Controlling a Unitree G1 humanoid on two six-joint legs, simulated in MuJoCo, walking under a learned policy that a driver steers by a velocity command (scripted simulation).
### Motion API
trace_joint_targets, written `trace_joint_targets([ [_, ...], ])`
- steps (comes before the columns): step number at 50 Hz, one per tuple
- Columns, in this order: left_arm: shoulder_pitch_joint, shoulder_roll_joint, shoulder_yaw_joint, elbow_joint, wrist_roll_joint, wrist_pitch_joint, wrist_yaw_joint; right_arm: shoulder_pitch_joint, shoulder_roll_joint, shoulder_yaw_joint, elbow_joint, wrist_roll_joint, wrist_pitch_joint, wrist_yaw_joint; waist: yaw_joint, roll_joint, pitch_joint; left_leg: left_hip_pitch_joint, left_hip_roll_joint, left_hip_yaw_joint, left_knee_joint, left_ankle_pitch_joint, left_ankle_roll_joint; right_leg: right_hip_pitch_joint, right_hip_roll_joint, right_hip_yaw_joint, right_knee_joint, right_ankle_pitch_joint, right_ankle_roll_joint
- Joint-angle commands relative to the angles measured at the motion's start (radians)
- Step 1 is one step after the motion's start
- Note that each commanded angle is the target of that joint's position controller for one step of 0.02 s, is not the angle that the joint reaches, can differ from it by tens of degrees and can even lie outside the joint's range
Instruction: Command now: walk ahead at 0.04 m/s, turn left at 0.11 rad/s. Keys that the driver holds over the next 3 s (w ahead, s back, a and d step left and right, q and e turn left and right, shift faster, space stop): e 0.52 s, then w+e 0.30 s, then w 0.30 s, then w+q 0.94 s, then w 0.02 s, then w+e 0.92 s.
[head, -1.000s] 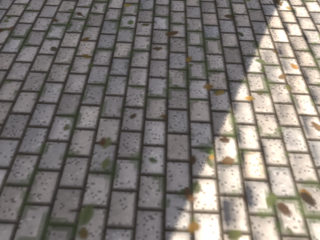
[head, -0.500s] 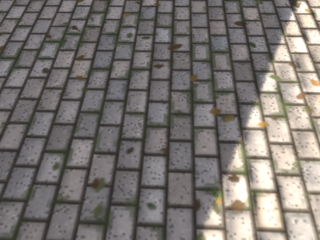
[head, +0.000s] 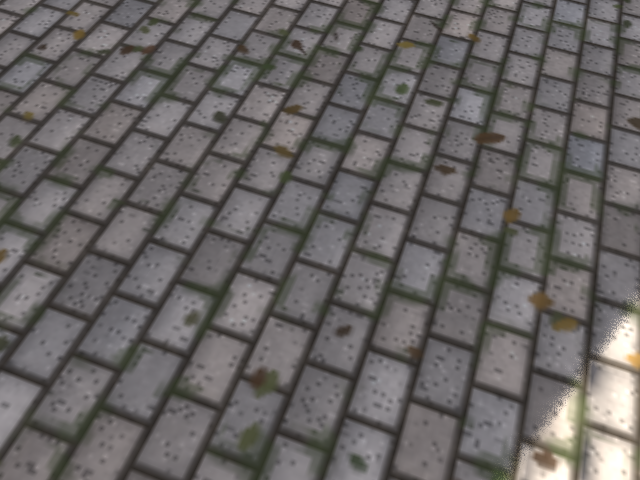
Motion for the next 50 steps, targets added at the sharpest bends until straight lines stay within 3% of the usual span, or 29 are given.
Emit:
trace_joint_targets([
  [1,0.036,0.068,0.015,-0.008,0.001,0.012,0.007,0.001,-0.066,-0.001,-0.031,0.004,-0.03,-0.011,0.01,0.108,-0.217,0.261,0.26,-0.223,-0.204,0.441,0.167,-0.112,-0.043,0.12,0.051,0.048,0.004],
  [3,0.088,0.056,0.014,0.029,0.001,0.025,0.01,-0.028,-0.057,0.007,-0.002,-0.017,-0.037,-0.018,0.043,0.143,-0.197,0.156,0.228,-0.143,-0.235,0.431,0.161,0.02,-0.023,0.109,-0.021,0.128,0.02],
  [5,0.06,0.052,0.008,0.024,-0.004,0.024,0.014,-0.048,-0.082,0.003,0.012,-0.022,-0.042,-0.031,0.032,0.146,-0.177,0.158,0.227,-0.113,-0.244,0.396,0.162,0.052,-0.012,0.104,-0.135,0.154,0.026],
  [8,0.015,0.081,0.012,-0.005,-0.008,0.028,0.015,-0.021,-0.146,-0.016,0.032,-0.009,-0.028,-0.054,-0.003,0.15,-0.164,0.226,0.287,-0.155,-0.252,0.316,0.19,0.014,-0.001,0.086,-0.163,0.123,0.025],
  [12,0.012,0.072,0.017,-0.021,-0.013,0.04,0.01,-0.026,-0.142,-0.021,0.038,-0.001,-0.009,-0.069,-0.019,0.142,-0.119,0.258,0.333,-0.175,-0.272,0.198,0.195,-0.037,-0.011,0.074,-0.149,0.076,0.012],
  [16,0.053,0.055,0.017,-0.022,-0.013,0.04,-0.007,-0.061,-0.149,-0.028,0.038,0.005,0.002,-0.073,0.003,0.15,-0.138,0.27,0.331,-0.112,-0.228,0.298,0.172,0.043,0.011,0.023,-0.254,0.092,-0.013],
  [18,0.115,0.051,0.019,-0.008,-0.011,0.041,-0.021,-0.091,-0.155,-0.031,0.037,0.021,0.012,-0.073,0.042,0.157,-0.155,0.255,0.315,-0.061,-0.167,0.327,0.132,0.14,0.039,-0.019,-0.411,0.204,-0.042],
  [19,0.161,0.057,0.023,0.005,-0.006,0.042,-0.027,-0.091,-0.153,-0.033,0.045,0.035,0.018,-0.072,0.065,0.148,-0.154,0.225,0.291,-0.024,-0.114,0.273,0.086,0.209,0.057,-0.027,-0.539,0.31,-0.072],
  [20,0.171,0.1,0.035,0.002,0.003,0.042,-0.027,-0.049,-0.128,-0.033,0.064,0.039,0.023,-0.066,0.056,0.046,-0.126,0.123,0.227,0.048,0.025,0.125,-0.001,0.285,0.007,0.098,-0.665,0.456,-0.125],
  [21,0.18,0.219,0.059,-0.019,0.005,0.038,-0.009,-0.067,-0.065,-0.018,0.028,-0.006,0.023,-0.058,0.013,-0.247,-0.117,-0.175,0.082,0.142,0.311,-0.285,-0.109,0.425,-0.249,0.464,-0.681,0.824,-0.251],
  [22,0.195,0.243,0.055,-0.041,0.042,0.015,-0.02,-0.189,-0.072,-0.018,-0.023,-0.005,0.014,-0.063,0.075,-0.23,-0.133,-0.271,-0.024,-0.013,0.501,-0.501,-0.124,0.364,-0.342,0.608,-0.72,0.904,-0.413],
  [23,0.156,0.231,0.054,-0.056,0.052,-0.009,-0.025,-0.19,-0.101,-0.028,-0.018,0.013,0.011,-0.063,0.053,-0.126,-0.128,-0.293,0.0,-0.084,0.591,-0.438,-0.112,0.357,-0.3,0.54,-0.73,0.828,-0.396],
  [24,0.094,0.21,0.053,-0.071,0.03,-0.023,-0.019,-0.16,-0.123,-0.037,0.002,0.022,0.009,-0.063,0.018,-0.091,-0.107,-0.311,0.019,-0.103,0.597,-0.33,-0.104,0.362,-0.234,0.452,-0.718,0.768,-0.327],
  [25,0.053,0.174,0.045,-0.084,0.007,-0.024,-0.011,-0.134,-0.133,-0.043,0.028,0.017,0.008,-0.07,0.003,-0.061,-0.106,-0.313,0.031,-0.109,0.581,-0.266,-0.106,0.363,-0.194,0.407,-0.708,0.73,-0.275],
  [26,0.041,0.147,0.036,-0.091,-0.008,-0.021,-0.004,-0.125,-0.142,-0.047,0.035,0.01,0.008,-0.074,-0.003,-0.067,-0.107,-0.301,0.036,-0.113,0.569,-0.218,-0.113,0.359,-0.175,0.385,-0.706,0.746,-0.257],
  [28,0.121,0.119,0.03,-0.076,-0.017,-0.018,0.005,-0.11,-0.12,-0.045,0.04,0.014,-0.005,-0.061,0.009,-0.067,-0.148,-0.293,0.03,-0.104,0.523,-0.114,-0.114,0.4,-0.142,0.397,-0.754,0.483,-0.257],
  [30,0.17,0.122,0.029,-0.069,-0.016,-0.026,0.01,-0.157,-0.119,-0.044,0.029,0.026,-0.023,-0.05,0.038,-0.08,-0.109,-0.338,0.035,-0.115,0.398,-0.045,-0.11,0.439,-0.139,0.456,-0.827,0.17,-0.259],
  [31,0.177,0.133,0.031,-0.068,-0.013,-0.031,0.012,-0.182,-0.121,-0.044,0.021,0.029,-0.033,-0.047,0.046,-0.092,-0.084,-0.347,0.034,-0.121,0.328,-0.023,-0.111,0.444,-0.143,0.478,-0.85,0.122,-0.258],
  [35,0.183,0.164,0.039,-0.074,-0.008,-0.044,0.013,-0.207,-0.109,-0.035,0.02,0.026,-0.075,-0.027,0.061,-0.106,-0.055,-0.263,0.022,-0.123,0.113,0.035,-0.123,0.41,-0.124,0.469,-0.858,0.169,-0.256],
  [41,0.192,0.172,0.044,-0.094,-0.015,-0.042,-0.002,-0.222,-0.117,-0.022,0.006,0.042,-0.12,0.0,0.075,-0.116,-0.041,-0.096,-0.007,-0.108,-0.051,0.008,-0.109,0.305,-0.098,0.518,-0.812,0.151,-0.265],
  [43,0.192,0.155,0.038,-0.099,-0.011,-0.04,-0.005,-0.178,-0.129,-0.021,0.018,0.045,-0.134,0.007,0.058,-0.127,-0.056,-0.003,-0.006,-0.092,-0.092,0.034,-0.093,0.286,-0.099,0.528,-0.784,0.174,-0.255],
  [45,0.197,0.116,0.023,-0.1,-0.009,-0.038,-0.005,-0.09,-0.134,-0.023,0.048,0.036,-0.144,0.008,0.01,-0.119,-0.078,0.152,-0.007,-0.065,-0.157,0.077,-0.067,0.241,-0.065,0.513,-0.715,0.213,-0.227],
  [46,0.195,0.084,0.012,-0.103,-0.006,-0.04,-0.005,-0.011,-0.151,-0.03,0.07,0.03,-0.147,0.004,-0.028,-0.109,-0.104,0.271,0.027,-0.088,-0.164,0.061,-0.041,0.186,-0.032,0.486,-0.64,0.238,-0.202],
  [47,0.178,0.031,-0.006,-0.118,0.003,-0.046,-0.007,0.125,-0.195,-0.041,0.094,0.017,-0.149,-0.002,-0.086,-0.011,-0.174,0.453,0.156,-0.232,-0.18,-0.021,0.016,0.072,0.035,0.394,-0.411,0.232,-0.158],
  [48,0.212,-0.008,-0.018,-0.163,-0.014,-0.064,-0.007,0.231,-0.313,-0.068,0.129,0.004,-0.138,0.0,-0.068,0.289,-0.207,0.626,0.344,-0.625,-0.299,-0.253,0.169,-0.204,0.168,0.242,-0.13,0.025,-0.103],
  [49,0.203,0.09,0.001,-0.163,-0.034,-0.076,-0.004,0.234,-0.252,-0.056,0.134,0.018,-0.139,0.011,-0.08,0.276,-0.135,0.608,0.41,-0.783,-0.348,-0.438,0.223,-0.371,0.122,0.253,0.053,-0.062,-0.092],
  [50,0.18,0.137,0.013,-0.156,-0.037,-0.083,-0.008,0.191,-0.177,-0.034,0.116,0.028,-0.141,0.014,-0.075,0.2,-0.045,0.549,0.371,-0.682,-0.348,-0.437,0.196,-0.423,0.079,0.277,0.119,0.023,-0.103],
])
